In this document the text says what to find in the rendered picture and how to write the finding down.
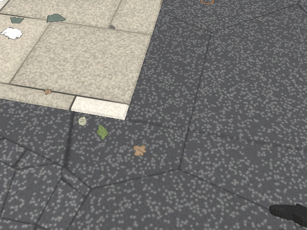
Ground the right robot hand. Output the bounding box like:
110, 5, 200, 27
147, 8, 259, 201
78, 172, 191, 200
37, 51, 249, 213
269, 203, 307, 230

